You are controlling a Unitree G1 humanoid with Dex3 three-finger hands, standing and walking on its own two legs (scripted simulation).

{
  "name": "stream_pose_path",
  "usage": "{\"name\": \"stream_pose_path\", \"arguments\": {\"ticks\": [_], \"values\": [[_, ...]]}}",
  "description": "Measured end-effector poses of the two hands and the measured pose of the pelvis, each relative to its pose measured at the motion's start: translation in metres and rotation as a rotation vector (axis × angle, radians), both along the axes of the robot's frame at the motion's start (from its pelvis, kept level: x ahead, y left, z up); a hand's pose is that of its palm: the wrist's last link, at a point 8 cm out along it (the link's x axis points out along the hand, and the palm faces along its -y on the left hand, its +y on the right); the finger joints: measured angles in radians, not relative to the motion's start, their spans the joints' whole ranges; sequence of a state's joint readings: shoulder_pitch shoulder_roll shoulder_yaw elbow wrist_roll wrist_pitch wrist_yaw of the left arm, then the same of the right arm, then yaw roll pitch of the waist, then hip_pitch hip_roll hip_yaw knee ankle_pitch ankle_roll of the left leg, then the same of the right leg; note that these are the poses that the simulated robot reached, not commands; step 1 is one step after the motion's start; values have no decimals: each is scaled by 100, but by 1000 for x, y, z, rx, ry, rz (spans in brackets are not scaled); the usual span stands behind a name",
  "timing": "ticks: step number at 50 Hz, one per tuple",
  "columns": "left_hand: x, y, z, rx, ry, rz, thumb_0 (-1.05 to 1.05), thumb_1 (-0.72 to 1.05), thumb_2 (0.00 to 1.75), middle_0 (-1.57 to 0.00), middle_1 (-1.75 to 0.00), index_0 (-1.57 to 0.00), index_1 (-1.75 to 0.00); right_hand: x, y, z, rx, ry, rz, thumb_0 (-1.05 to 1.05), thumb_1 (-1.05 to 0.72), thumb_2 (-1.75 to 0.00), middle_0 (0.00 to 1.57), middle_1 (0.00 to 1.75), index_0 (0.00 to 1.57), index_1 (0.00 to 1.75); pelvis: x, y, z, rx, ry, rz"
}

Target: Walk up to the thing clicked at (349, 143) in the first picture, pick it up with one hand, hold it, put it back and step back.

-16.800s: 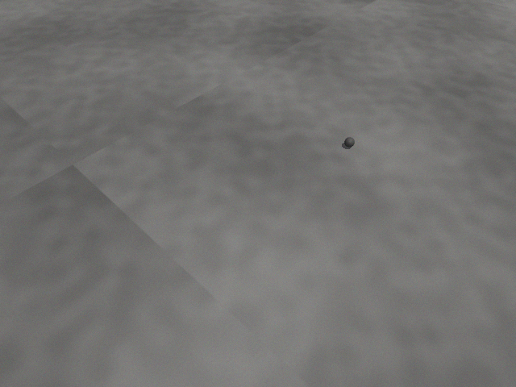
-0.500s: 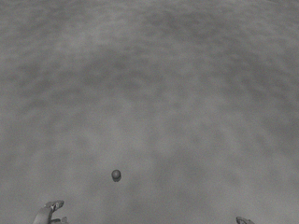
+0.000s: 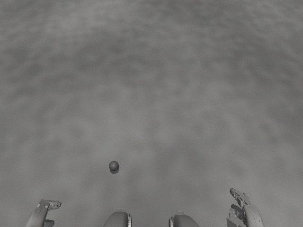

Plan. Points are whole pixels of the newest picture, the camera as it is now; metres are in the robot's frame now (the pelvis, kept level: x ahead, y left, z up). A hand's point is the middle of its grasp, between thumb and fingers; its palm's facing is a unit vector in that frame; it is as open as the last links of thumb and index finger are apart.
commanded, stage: rise first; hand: left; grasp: from above
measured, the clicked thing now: (113, 165) +0.47 +0.21 -0.68
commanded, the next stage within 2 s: none
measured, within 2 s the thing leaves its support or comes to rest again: neither
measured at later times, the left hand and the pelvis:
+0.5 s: hand (72, 207) +0.21 +0.27 -0.27, palm faces -0.40 -0.64 -0.66, open 14.0 cm; pelvis -0.03 +0.00 -0.13, yaw -1 degrees
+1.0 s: hand (88, 181) +0.33 +0.28 -0.44, palm faces -0.47 -0.18 -0.86, open 13.7 cm; pelvis -0.10 +0.00 -0.30, yaw -5 degrees
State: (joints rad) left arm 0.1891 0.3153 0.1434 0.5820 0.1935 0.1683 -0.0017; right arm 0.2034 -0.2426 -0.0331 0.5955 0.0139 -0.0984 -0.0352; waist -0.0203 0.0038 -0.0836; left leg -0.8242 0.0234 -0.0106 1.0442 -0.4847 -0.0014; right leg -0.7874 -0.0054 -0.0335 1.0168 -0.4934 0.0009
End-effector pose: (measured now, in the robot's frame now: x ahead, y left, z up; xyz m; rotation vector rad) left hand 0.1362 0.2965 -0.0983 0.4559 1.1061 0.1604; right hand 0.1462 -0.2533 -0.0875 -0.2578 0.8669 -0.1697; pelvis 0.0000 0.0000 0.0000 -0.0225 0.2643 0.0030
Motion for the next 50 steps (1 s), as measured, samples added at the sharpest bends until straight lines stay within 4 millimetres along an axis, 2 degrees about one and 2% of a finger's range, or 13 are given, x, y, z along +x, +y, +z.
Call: {"name": "stream_pose_path", "arguments": {"ticks": [8, 13, 18, 25, 31, 38, 44, 50], "values": [[-3, 0, -10, 33, 23, -45, -1, -53, 97, -8, -108, -9, -107, 18, 6, -7, -4, -69, 32, 1, -91, -90, 21, 30, 21, 30, 0, -1, -15, -7, 43, 3], [4, 5, -31, 78, 27, -99, -1, -53, 96, -9, -108, -10, -107, 21, 5, -24, -16, -88, 57, 1, -90, -90, 21, 30, 21, 30, -5, -2, -34, -10, 88, 4], [28, 10, -65, 145, -7, -225, -1, -52, 95, -9, -108, -10, -107, 18, -1, -61, -29, -76, 77, 1, -89, -90, 21, 30, 21, 30, -14, -2, -67, -9, 159, 0], [77, 6, -124, 260, -93, -453, -1, -52, 96, -9, -109, -10, -107, 3, -14, -138, -29, -6, 76, 1, -89, -90, 21, 30, 21, 30, -30, -1, -130, -5, 261, -11], [111, 6, -172, 388, -144, -574, -1, -54, 98, -9, -109, -10, -108, -27, -21, -210, -6, 93, 64, 1, -90, -90, 20, 30, 21, 30, -51, -4, -184, -5, 313, -17], [147, 5, -221, 493, -164, -721, -1, -54, 99, -11, -108, -11, -108, -82, -24, -279, 10, 230, 50, 1, -92, -91, 20, 30, 21, 30, -77, -8, -240, -11, 332, -29], [175, -1, -257, 540, -210, -835, -1, -49, 98, -13, -104, -13, -104, -135, -28, -313, -14, 341, 5, 1, -89, -90, 20, 30, 21, 30, -92, -7, -278, -28, 326, -41], [198, -5, -285, 586, -248, -923, -1, -48, 99, -11, -104, -12, -103, -175, -29, -326, -48, 441, -50, 1, -88, -90, 20, 30, 21, 30, -96, -1, -303, -51, 322, -50]]}}
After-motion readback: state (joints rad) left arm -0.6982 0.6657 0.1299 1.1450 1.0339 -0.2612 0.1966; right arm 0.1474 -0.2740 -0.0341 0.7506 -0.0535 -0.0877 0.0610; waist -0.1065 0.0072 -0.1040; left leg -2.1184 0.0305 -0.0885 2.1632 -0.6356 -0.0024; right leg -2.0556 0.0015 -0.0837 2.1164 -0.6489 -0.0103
